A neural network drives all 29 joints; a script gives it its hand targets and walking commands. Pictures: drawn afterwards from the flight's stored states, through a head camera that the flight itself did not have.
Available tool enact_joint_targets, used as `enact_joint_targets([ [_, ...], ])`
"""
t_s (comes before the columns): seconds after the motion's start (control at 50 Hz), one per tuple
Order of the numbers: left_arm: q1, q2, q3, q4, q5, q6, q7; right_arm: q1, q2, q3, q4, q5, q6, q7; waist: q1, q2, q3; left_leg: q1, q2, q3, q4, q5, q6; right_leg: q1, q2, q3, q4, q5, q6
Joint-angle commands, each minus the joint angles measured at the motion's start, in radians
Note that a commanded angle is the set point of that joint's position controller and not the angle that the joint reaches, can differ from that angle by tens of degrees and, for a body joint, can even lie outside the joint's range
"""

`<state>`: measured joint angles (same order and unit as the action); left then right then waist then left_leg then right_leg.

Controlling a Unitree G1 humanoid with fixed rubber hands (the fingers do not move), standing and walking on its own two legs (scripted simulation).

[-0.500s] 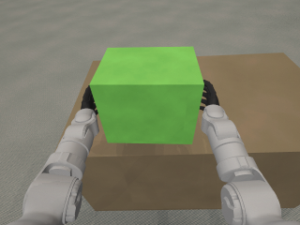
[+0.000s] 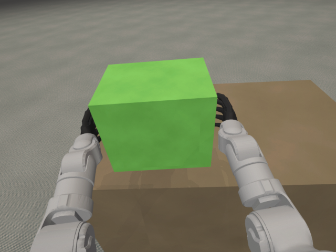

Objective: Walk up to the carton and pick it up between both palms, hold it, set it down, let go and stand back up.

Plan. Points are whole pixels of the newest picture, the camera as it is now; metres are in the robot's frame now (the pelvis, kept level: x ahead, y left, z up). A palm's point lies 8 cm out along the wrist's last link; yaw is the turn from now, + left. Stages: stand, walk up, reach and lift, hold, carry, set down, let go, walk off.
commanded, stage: reach and lift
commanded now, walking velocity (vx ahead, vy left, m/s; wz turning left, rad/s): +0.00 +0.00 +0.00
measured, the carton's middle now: (158, 114) +0.44 +0.01 +0.16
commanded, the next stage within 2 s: hold in 0.88 s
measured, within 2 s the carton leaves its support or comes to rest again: neither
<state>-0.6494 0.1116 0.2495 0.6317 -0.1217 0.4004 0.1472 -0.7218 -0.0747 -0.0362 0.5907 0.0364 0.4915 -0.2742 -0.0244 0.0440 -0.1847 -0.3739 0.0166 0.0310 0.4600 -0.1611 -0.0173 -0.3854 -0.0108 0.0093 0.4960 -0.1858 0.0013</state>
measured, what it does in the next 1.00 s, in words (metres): stands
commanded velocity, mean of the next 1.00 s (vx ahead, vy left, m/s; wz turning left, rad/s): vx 0.00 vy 0.00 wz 0.00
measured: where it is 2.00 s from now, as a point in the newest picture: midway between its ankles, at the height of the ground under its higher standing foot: outside the picture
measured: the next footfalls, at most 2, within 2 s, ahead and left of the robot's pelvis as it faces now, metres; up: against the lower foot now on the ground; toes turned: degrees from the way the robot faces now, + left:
none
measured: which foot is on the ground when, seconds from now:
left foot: down 0.00-1.00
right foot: down 0.00-1.00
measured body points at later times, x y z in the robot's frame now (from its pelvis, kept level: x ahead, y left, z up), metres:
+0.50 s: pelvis -0.01 +0.00 +0.00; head -0.07 -0.01 +0.45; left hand +0.38 +0.18 +0.16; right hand +0.38 -0.17 +0.16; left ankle +0.04 +0.13 -0.74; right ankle +0.04 -0.12 -0.74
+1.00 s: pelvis -0.01 +0.00 +0.00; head -0.05 -0.01 +0.45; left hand +0.38 +0.19 +0.18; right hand +0.39 -0.15 +0.19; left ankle +0.04 +0.13 -0.74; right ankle +0.04 -0.12 -0.74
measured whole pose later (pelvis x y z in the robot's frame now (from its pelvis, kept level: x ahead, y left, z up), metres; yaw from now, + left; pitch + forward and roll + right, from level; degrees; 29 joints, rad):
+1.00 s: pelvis -0.01 +0.00 +0.00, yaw +0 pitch +2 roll +0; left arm -0.61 0.11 0.25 0.40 -0.08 0.55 0.15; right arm -0.71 -0.08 -0.03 0.46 0.05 0.55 -0.27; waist -0.02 0.04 -0.15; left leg -0.33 0.02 0.03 0.42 -0.14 -0.01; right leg -0.33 -0.01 0.01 0.44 -0.15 0.01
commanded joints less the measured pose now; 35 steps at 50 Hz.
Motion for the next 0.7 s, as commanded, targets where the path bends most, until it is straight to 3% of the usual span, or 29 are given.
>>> enact_joint_targets([
  [0.0,-0.998,-0.688,-0.368,-0.429,0.052,-0.041,-0.230,-0.917,0.755,0.344,-0.324,0.241,-0.150,0.249,0.089,-0.045,-0.659,0.345,-0.060,-0.060,-0.077,0.283,-0.018,0.405,0.090,0.010,-0.139,0.278,0.019],
  [0.02,-1.036,-0.702,-0.390,-0.414,0.040,-0.047,-0.225,-0.929,0.752,0.320,-0.301,0.236,-0.159,0.254,0.063,-0.013,-0.636,0.349,-0.064,-0.062,-0.076,0.262,-0.029,0.380,0.087,0.010,-0.149,0.249,0.013],
  [0.04,-1.044,-0.719,-0.421,-0.410,0.025,-0.054,-0.215,-0.979,0.745,0.343,-0.350,0.229,-0.176,0.263,0.073,-0.016,-0.670,0.353,-0.060,-0.069,-0.072,0.232,-0.029,0.345,0.094,-0.002,-0.146,0.207,0.009],
  [0.08,-1.055,-0.734,-0.420,-0.406,0.021,-0.056,-0.204,-0.970,0.756,0.338,-0.320,0.248,-0.183,0.272,0.071,0.001,-0.665,0.374,-0.054,-0.066,-0.070,0.239,-0.028,0.326,0.090,0.004,-0.153,0.203,0.006],
  [0.1,-1.079,-0.736,-0.421,-0.367,0.027,-0.057,-0.201,-0.986,0.725,0.301,-0.282,0.223,-0.187,0.275,0.056,0.005,-0.622,0.365,-0.051,-0.077,-0.079,0.179,-0.035,0.274,0.091,-0.003,-0.162,0.137,-0.008],
  [0.14,-1.098,-0.719,-0.400,-0.352,0.018,-0.056,-0.202,-1.003,0.752,0.294,-0.265,0.213,-0.190,0.281,0.064,-0.029,-0.616,0.324,-0.052,-0.064,-0.088,0.111,-0.016,0.285,0.079,0.005,-0.170,0.090,0.004],
  [0.16,-1.080,-0.715,-0.365,-0.260,0.040,-0.045,-0.202,-1.034,0.739,0.277,-0.235,0.196,-0.185,0.288,0.070,-0.058,-0.525,0.284,-0.047,-0.058,-0.107,0.047,-0.007,0.260,0.078,0.001,-0.176,0.029,0.009],
  [0.18,-1.103,-0.705,-0.359,-0.265,0.038,-0.054,-0.201,-1.068,0.734,0.263,-0.230,0.184,-0.193,0.298,0.069,-0.076,-0.518,0.261,-0.046,-0.063,-0.117,0.004,-0.002,0.248,0.079,-0.004,-0.170,-0.013,0.009],
  [0.2,-1.133,-0.727,-0.394,-0.276,0.027,-0.060,-0.195,-1.054,0.730,0.242,-0.200,0.177,-0.200,0.302,0.052,-0.026,-0.521,0.269,-0.043,-0.062,-0.120,-0.010,-0.015,0.233,0.076,-0.006,-0.170,-0.014,-0.002],
  [0.22,-1.167,-0.738,-0.409,-0.287,0.003,-0.068,-0.193,-1.097,0.750,0.274,-0.242,0.182,-0.203,0.310,0.062,-0.058,-0.590,0.287,-0.037,-0.060,-0.121,-0.011,-0.007,0.236,0.081,-0.005,-0.165,-0.022,0.003],
  [0.24,-1.201,-0.760,-0.448,-0.321,-0.007,-0.076,-0.183,-1.095,0.755,0.272,-0.226,0.185,-0.211,0.311,0.051,0.006,-0.612,0.287,-0.036,-0.066,-0.121,-0.001,-0.021,0.235,0.080,-0.011,-0.159,-0.001,-0.009],
  [0.26,-1.191,-0.770,-0.461,-0.335,-0.013,-0.077,-0.177,-1.091,0.760,0.293,-0.241,0.209,-0.214,0.309,0.052,0.005,-0.623,0.313,-0.037,-0.068,-0.110,0.023,-0.022,0.221,0.085,-0.005,-0.168,0.019,-0.008],
  [0.28,-1.170,-0.758,-0.435,-0.340,-0.008,-0.077,-0.170,-1.104,0.782,0.308,-0.247,0.222,-0.215,0.311,0.074,-0.013,-0.632,0.313,-0.043,-0.065,-0.102,0.059,-0.013,0.249,0.086,0.001,-0.168,0.047,-0.004],
  [0.32,-1.205,-0.768,-0.465,-0.391,-0.026,-0.083,-0.158,-1.147,0.791,0.342,-0.319,0.237,-0.229,0.315,0.064,-0.028,-0.715,0.344,-0.046,-0.071,-0.082,0.087,-0.009,0.237,0.092,0.001,-0.157,0.069,0.003],
  [0.34,-1.193,-0.766,-0.471,-0.346,-0.020,-0.072,-0.160,-1.130,0.778,0.331,-0.309,0.231,-0.219,0.308,0.056,-0.015,-0.686,0.339,-0.044,-0.067,-0.091,0.056,-0.011,0.214,0.087,0.000,-0.167,0.041,0.003],
  [0.36,-1.169,-0.756,-0.457,-0.315,-0.015,-0.072,-0.161,-1.140,0.781,0.332,-0.315,0.222,-0.220,0.308,0.071,-0.024,-0.646,0.307,-0.045,-0.064,-0.084,0.065,-0.005,0.220,0.089,0.003,-0.160,0.051,0.004],
  [0.44,-1.100,-0.743,-0.434,-0.324,0.004,-0.037,-0.168,-1.050,0.768,0.324,-0.268,0.222,-0.193,0.297,0.051,-0.043,-0.544,0.291,-0.050,-0.064,-0.107,0.049,-0.002,0.246,0.081,0.005,-0.179,0.044,0.008],
  [0.48,-1.103,-0.726,-0.402,-0.324,0.030,-0.031,-0.183,-1.076,0.782,0.340,-0.284,0.237,-0.184,0.294,0.077,-0.068,-0.565,0.298,-0.047,-0.059,-0.118,0.045,0.011,0.284,0.084,0.011,-0.182,0.043,0.009],
  [0.52,-1.052,-0.689,-0.362,-0.310,0.041,-0.020,-0.189,-1.064,0.773,0.348,-0.312,0.240,-0.180,0.280,0.082,-0.099,-0.562,0.263,-0.058,-0.049,-0.121,0.058,0.030,0.317,0.073,0.024,-0.187,0.060,0.023],
  [0.54,-1.065,-0.702,-0.393,-0.318,0.031,-0.016,-0.192,-1.078,0.748,0.349,-0.328,0.249,-0.180,0.281,0.065,-0.089,-0.543,0.269,-0.054,-0.066,-0.126,0.056,0.020,0.304,0.083,0.007,-0.185,0.063,0.015],
  [0.56,-1.054,-0.731,-0.398,-0.333,0.025,-0.007,-0.189,-1.101,0.762,0.350,-0.377,0.259,-0.180,0.278,0.082,-0.077,-0.568,0.261,-0.056,-0.058,-0.120,0.067,0.015,0.316,0.079,0.016,-0.189,0.061,0.016],
  [0.58,-1.056,-0.737,-0.413,-0.386,0.024,-0.005,-0.185,-1.069,0.771,0.377,-0.370,0.275,-0.175,0.274,0.078,-0.048,-0.598,0.306,-0.058,-0.063,-0.106,0.129,0.004,0.329,0.087,0.016,-0.183,0.119,0.010],
  [0.6,-1.076,-0.744,-0.444,-0.434,0.005,-0.005,-0.180,-1.048,0.767,0.374,-0.387,0.274,-0.169,0.270,0.058,-0.035,-0.617,0.322,-0.062,-0.064,-0.096,0.150,0.001,0.322,0.088,0.012,-0.184,0.136,0.015],
  [0.64,-1.063,-0.727,-0.431,-0.443,0.002,0.000,-0.186,-1.066,0.785,0.405,-0.437,0.288,-0.161,0.262,0.073,-0.088,-0.642,0.328,-0.055,-0.060,-0.094,0.180,0.013,0.336,0.089,0.013,-0.181,0.157,0.026],
  [0.66,-1.069,-0.697,-0.418,-0.439,0.010,0.005,-0.187,-1.033,0.768,0.377,-0.401,0.269,-0.145,0.256,0.053,-0.088,-0.639,0.325,-0.061,-0.061,-0.091,0.155,0.016,0.332,0.086,0.013,-0.185,0.151,0.028],
  [0.68,-1.046,-0.695,-0.406,-0.450,0.023,0.019,-0.188,-1.015,0.781,0.399,-0.405,0.284,-0.137,0.256,0.064,-0.080,-0.611,0.323,-0.063,-0.057,-0.099,0.166,0.018,0.347,0.080,0.021,-0.185,0.162,0.035],
])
